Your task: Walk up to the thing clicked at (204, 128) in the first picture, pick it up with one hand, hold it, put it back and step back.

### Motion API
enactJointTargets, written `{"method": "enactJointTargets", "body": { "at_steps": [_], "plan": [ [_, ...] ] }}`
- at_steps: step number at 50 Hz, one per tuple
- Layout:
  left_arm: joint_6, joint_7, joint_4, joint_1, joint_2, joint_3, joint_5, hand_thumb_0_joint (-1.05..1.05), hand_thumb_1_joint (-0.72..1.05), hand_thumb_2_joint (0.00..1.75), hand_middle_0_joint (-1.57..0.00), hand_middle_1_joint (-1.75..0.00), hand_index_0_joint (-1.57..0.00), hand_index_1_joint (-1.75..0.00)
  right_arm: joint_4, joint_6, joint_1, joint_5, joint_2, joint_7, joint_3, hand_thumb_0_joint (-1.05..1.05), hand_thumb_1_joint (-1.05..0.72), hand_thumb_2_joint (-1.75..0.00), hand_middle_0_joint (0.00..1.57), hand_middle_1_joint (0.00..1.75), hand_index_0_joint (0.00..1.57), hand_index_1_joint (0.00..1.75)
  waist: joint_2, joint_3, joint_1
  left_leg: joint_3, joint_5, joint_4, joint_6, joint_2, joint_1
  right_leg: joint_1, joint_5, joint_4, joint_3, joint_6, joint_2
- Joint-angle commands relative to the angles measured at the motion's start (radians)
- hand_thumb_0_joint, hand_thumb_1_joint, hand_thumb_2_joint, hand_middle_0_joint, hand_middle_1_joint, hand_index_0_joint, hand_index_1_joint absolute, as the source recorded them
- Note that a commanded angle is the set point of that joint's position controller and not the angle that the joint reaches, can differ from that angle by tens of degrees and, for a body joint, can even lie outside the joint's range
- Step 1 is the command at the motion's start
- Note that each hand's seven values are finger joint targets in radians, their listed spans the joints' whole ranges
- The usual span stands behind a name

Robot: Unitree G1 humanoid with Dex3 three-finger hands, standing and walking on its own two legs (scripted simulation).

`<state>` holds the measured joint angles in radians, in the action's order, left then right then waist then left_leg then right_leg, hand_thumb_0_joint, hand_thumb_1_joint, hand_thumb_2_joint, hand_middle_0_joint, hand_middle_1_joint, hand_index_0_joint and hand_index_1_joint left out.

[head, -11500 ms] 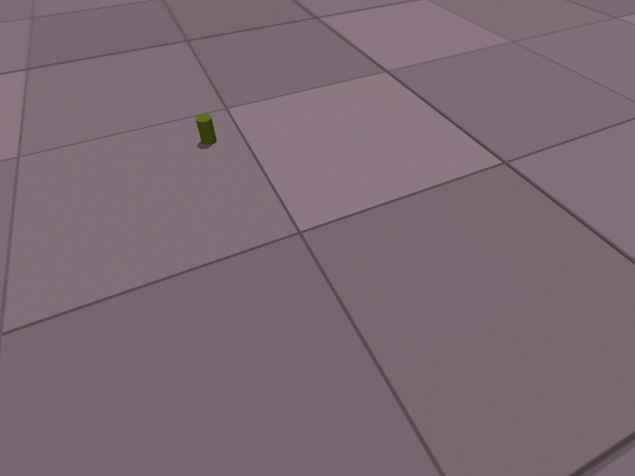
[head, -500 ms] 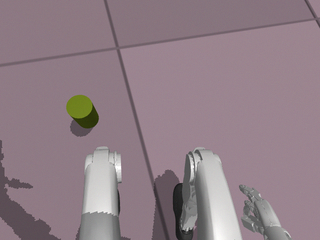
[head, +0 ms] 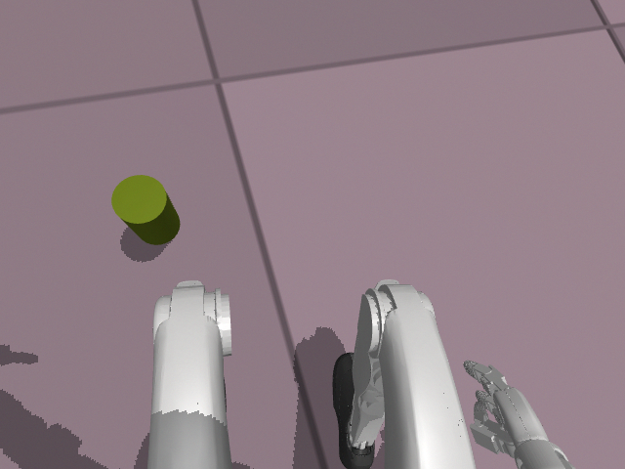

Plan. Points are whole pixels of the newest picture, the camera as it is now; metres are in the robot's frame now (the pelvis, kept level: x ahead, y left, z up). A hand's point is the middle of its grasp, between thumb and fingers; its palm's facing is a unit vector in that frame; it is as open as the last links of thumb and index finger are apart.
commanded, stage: approach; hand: left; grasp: from the side
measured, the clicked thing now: (149, 213) +0.47 +0.27 -0.30
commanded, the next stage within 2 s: close in in 0.56 s
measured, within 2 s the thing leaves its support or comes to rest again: neither
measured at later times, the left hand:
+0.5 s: hand (20, 219) +0.40 +0.39 -0.14, palm faces +0.26 -0.96 +0.01, open 17.6 cm
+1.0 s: hand (119, 234) +0.42 +0.30 -0.26, palm faces +0.28 -0.96 +0.03, open 17.6 cm
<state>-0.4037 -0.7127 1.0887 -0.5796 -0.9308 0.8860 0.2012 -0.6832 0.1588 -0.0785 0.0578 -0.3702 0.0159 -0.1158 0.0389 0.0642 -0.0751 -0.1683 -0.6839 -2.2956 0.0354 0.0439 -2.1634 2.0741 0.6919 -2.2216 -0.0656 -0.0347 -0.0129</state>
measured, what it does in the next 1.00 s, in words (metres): lowers itself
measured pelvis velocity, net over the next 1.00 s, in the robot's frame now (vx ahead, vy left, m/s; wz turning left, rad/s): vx -0.01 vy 0.02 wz -0.15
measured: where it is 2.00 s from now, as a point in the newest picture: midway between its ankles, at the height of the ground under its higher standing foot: (281, 436)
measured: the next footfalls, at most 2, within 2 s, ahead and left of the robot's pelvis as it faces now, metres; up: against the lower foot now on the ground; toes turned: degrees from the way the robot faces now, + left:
none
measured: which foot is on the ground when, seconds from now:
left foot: down 0.00-1.00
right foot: down 0.00-1.00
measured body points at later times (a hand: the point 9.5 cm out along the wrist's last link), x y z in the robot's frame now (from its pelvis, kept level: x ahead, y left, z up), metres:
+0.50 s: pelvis +0.00 +0.01 -0.06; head +0.23 +0.13 +0.31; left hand +0.38 +0.44 -0.14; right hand +0.16 -0.27 -0.13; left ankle +0.08 +0.14 -0.34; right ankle +0.10 -0.13 -0.34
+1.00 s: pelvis -0.01 +0.02 -0.09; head +0.23 +0.17 +0.25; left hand +0.40 +0.35 -0.25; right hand +0.14 -0.25 -0.13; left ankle +0.08 +0.14 -0.34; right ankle +0.10 -0.13 -0.34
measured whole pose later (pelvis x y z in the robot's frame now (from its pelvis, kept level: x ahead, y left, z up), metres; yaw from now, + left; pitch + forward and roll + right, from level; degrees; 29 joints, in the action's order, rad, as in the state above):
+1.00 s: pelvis -0.01 +0.02 -0.09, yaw -8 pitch +13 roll -16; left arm -1.04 -0.30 1.44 -0.59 -0.85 0.73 0.17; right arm -0.59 0.02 0.17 0.34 -0.39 -0.10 -0.45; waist 0.26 -0.28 -0.22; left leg -0.38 -0.72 -2.68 0.04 0.03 -2.23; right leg 2.08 0.64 -2.45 -0.19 -0.07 0.07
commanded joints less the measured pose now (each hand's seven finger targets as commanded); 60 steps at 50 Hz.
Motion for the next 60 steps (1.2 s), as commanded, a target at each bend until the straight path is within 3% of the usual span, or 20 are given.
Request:
{"method": "enactJointTargets", "body": {
  "at_steps": [1,5,8,14,17,20,22,23,25,26,30,34,38,39,41,43,47,53,56,60],
  "plan": [
    [-0.056,-0.005,-0.187,-0.139,-0.456,0.082,0.043,0.00,-0.59,0.06,-0.08,-0.08,-0.06,-0.09,0.055,0.022,-0.123,-0.010,-0.239,0.019,0.078,0.00,-0.92,-0.91,0.20,0.30,0.20,0.30,-0.264,0.606,0.041,0.090,0.121,0.294,-0.055,-0.004,0.474,-0.261,-0.114,0.210,-0.061,0.068,0.033],
    [-0.083,-0.018,-0.110,-0.148,-0.373,0.049,0.070,0.00,-0.61,0.02,-0.09,-0.09,-0.07,-0.11,0.053,0.025,-0.107,-0.002,-0.246,0.017,0.067,0.00,-0.92,-0.91,0.20,0.30,0.20,0.30,-0.243,0.531,0.003,0.077,0.112,0.259,-0.054,0.000,0.438,-0.209,-0.113,0.186,-0.072,0.068,0.037],
    [-0.126,-0.020,-0.052,-0.166,-0.353,0.040,0.085,0.00,-0.61,0.01,-0.09,-0.09,-0.07,-0.11,0.052,0.031,-0.101,0.009,-0.248,0.012,0.052,0.00,-0.92,-0.91,0.20,0.30,0.20,0.30,-0.203,0.510,-0.017,0.074,0.121,0.214,-0.055,0.001,0.399,-0.206,-0.121,0.170,-0.079,0.065,0.043],
    [-0.218,0.015,0.048,-0.197,-0.327,-0.010,0.058,0.00,-0.61,0.03,-0.09,-0.09,-0.07,-0.11,0.066,0.016,-0.062,0.050,-0.268,-0.003,0.015,0.00,-0.90,-0.90,0.20,0.30,0.20,0.30,-0.227,0.470,-0.042,0.054,0.096,0.171,-0.043,0.012,0.393,-0.179,-0.104,0.115,-0.107,0.066,0.051],
    [-0.274,0.040,0.036,-0.219,-0.377,0.002,0.040,0.00,-0.60,0.03,-0.09,-0.10,-0.07,-0.11,0.072,-0.001,-0.037,0.075,-0.279,-0.012,-0.004,0.00,-0.90,-0.90,0.20,0.30,0.20,0.30,-0.268,0.491,-0.037,0.055,0.100,0.137,-0.038,0.017,0.406,-0.180,-0.106,0.089,-0.113,0.066,0.058],
    [-0.343,0.068,-0.014,-0.259,-0.412,0.014,0.031,0.00,-0.61,0.04,-0.08,-0.10,-0.06,-0.11,0.071,-0.021,-0.015,0.101,-0.291,-0.020,-0.030,0.00,-0.91,-0.90,0.20,0.30,0.20,0.30,-0.323,0.529,-0.052,0.049,0.146,0.103,-0.031,0.021,0.433,-0.214,-0.151,0.053,-0.122,0.062,0.059],
    [-0.373,0.081,0.037,-0.226,-0.350,-0.010,0.032,0.00,-0.60,0.05,-0.08,-0.11,-0.07,-0.12,0.087,-0.034,0.011,0.116,-0.302,-0.026,-0.044,0.00,-0.92,-0.91,0.20,0.30,0.20,0.30,-0.330,0.512,-0.069,0.037,0.179,0.089,-0.023,0.024,0.456,-0.198,-0.174,0.032,-0.136,0.061,0.061],
    [-0.389,0.094,0.046,-0.211,-0.395,0.021,0.024,0.00,-0.60,0.05,-0.08,-0.11,-0.07,-0.12,0.069,-0.043,0.010,0.127,-0.308,-0.027,-0.052,0.00,-0.92,-0.91,0.20,0.30,0.20,0.30,-0.357,0.503,-0.066,0.033,0.173,0.084,-0.020,0.028,0.451,-0.202,-0.172,0.022,-0.139,0.063,0.063],
    [-0.417,0.111,0.064,-0.210,-0.347,-0.028,0.015,0.00,-0.61,0.06,-0.08,-0.11,-0.06,-0.12,0.085,-0.057,0.038,0.140,-0.311,-0.031,-0.071,0.00,-0.92,-0.91,0.20,0.30,0.20,0.30,-0.352,0.473,-0.081,0.025,0.180,0.072,-0.017,0.029,0.441,-0.194,-0.179,0.008,-0.152,0.063,0.066],
    [-0.430,0.125,0.086,-0.188,-0.394,0.011,0.007,0.00,-0.61,0.06,-0.08,-0.12,-0.07,-0.13,0.073,-0.068,0.037,0.151,-0.317,-0.032,-0.080,0.00,-0.93,-0.91,0.20,0.30,0.20,0.30,-0.375,0.461,-0.077,0.020,0.189,0.067,-0.015,0.031,0.437,-0.206,-0.189,-0.002,-0.157,0.063,0.067],
    [-0.485,0.154,0.133,-0.155,-0.271,-0.056,0.014,0.00,-0.61,0.06,-0.07,-0.13,-0.07,-0.13,0.093,-0.088,0.092,0.179,-0.337,-0.042,-0.104,0.00,-0.94,-0.91,0.20,0.30,0.20,0.30,-0.378,0.416,-0.122,-0.008,0.203,0.043,-0.005,0.038,0.453,-0.175,-0.204,-0.032,-0.187,0.061,0.071],
    [-0.549,0.208,0.189,-0.161,-0.251,-0.090,0.015,0.00,-0.61,0.02,-0.07,-0.11,-0.07,-0.10,0.099,-0.101,0.124,0.206,-0.341,-0.051,-0.148,0.00,-0.95,-0.91,0.20,0.30,0.20,0.30,-0.314,0.379,-0.159,-0.022,0.191,-0.016,-0.013,0.041,0.393,-0.228,-0.225,-0.033,-0.202,0.051,0.083],
    [-0.623,0.265,0.195,-0.177,-0.225,-0.127,0.008,0.00,-0.61,0.01,-0.08,-0.11,-0.08,-0.10,0.119,-0.112,0.182,0.232,-0.346,-0.063,-0.189,0.00,-0.95,-0.91,0.20,0.30,0.20,0.30,-0.307,0.340,-0.169,-0.039,0.169,-0.038,-0.010,0.046,0.375,-0.240,-0.219,-0.044,-0.219,0.048,0.092],
    [-0.638,0.287,0.204,-0.172,-0.260,-0.094,0.006,0.00,-0.61,0.02,-0.08,-0.10,-0.08,-0.10,0.105,-0.117,0.171,0.242,-0.356,-0.066,-0.192,0.00,-0.95,-0.91,0.20,0.30,0.20,0.30,-0.319,0.344,-0.173,-0.040,0.175,-0.051,-0.011,0.046,0.376,-0.264,-0.232,-0.045,-0.220,0.045,0.094],
    [-0.668,0.323,0.201,-0.180,-0.246,-0.109,0.002,0.00,-0.61,0.02,-0.08,-0.10,-0.08,-0.10,0.120,-0.119,0.196,0.248,-0.357,-0.074,-0.212,0.00,-0.94,-0.91,0.20,0.30,0.20,0.30,-0.326,0.313,-0.167,-0.043,0.126,-0.048,-0.010,0.044,0.350,-0.261,-0.201,-0.046,-0.230,0.045,0.096],
    [-0.687,0.364,0.204,-0.166,-0.261,-0.088,-0.007,0.00,-0.61,0.03,-0.07,-0.10,-0.08,-0.10,0.111,-0.127,0.193,0.260,-0.367,-0.079,-0.214,0.00,-0.94,-0.91,0.20,0.30,0.20,0.30,-0.345,0.297,-0.171,-0.048,0.118,-0.044,-0.006,0.044,0.351,-0.267,-0.200,-0.049,-0.239,0.042,0.097],
    [-0.708,0.417,0.210,-0.149,-0.192,-0.139,-0.025,0.00,-0.61,0.04,-0.07,-0.10,-0.07,-0.09,0.118,-0.143,0.210,0.281,-0.371,-0.089,-0.218,0.00,-0.94,-0.91,0.20,0.30,0.20,0.30,-0.371,0.262,-0.187,-0.063,0.131,-0.038,0.004,0.048,0.364,-0.242,-0.216,-0.066,-0.255,0.046,0.099],
    [-0.728,0.469,0.224,-0.167,-0.084,-0.252,-0.041,0.00,-0.55,0.06,-0.05,-0.08,-0.05,-0.07,0.122,-0.158,0.225,0.290,-0.379,-0.106,-0.222,0.00,-0.94,-0.91,0.20,0.30,0.20,0.30,-0.333,0.198,-0.240,-0.092,0.103,-0.036,0.004,0.045,0.343,-0.220,-0.213,-0.070,-0.274,0.039,0.099],
    [-0.745,0.501,0.229,-0.181,-0.068,-0.262,-0.028,0.00,-0.57,0.05,-0.05,-0.06,-0.05,-0.06,0.133,-0.158,0.229,0.293,-0.372,-0.114,-0.235,0.00,-0.93,-0.91,0.20,0.30,0.20,0.30,-0.278,0.206,-0.246,-0.097,0.086,-0.056,-0.007,0.041,0.320,-0.242,-0.207,-0.055,-0.274,0.031,0.105],
    [-0.766,0.536,0.250,-0.197,-0.072,-0.284,-0.049,0.00,-0.55,0.08,-0.04,-0.07,-0.04,-0.07,0.135,-0.168,0.241,0.298,-0.378,-0.119,-0.242,0.00,-0.92,-0.91,0.20,0.30,0.20,0.30,-0.295,0.160,-0.251,-0.122,0.040,-0.032,0.001,0.046,0.320,-0.208,-0.172,-0.069,-0.283,0.033,0.105]
  ]
}}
